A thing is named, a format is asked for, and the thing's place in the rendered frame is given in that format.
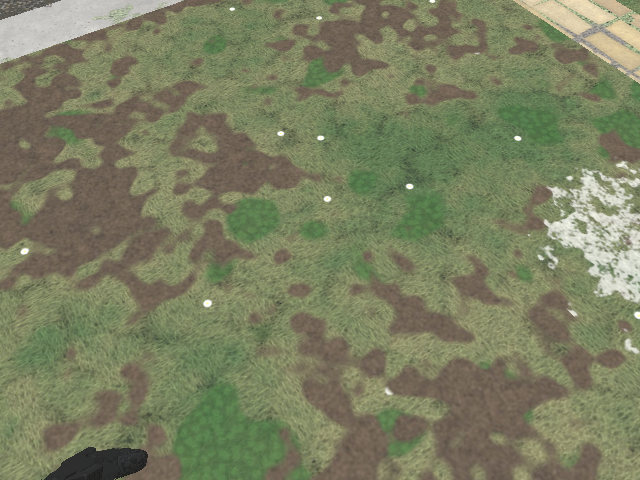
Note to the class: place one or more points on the robot left hand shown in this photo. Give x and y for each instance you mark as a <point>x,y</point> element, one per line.
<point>109,464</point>

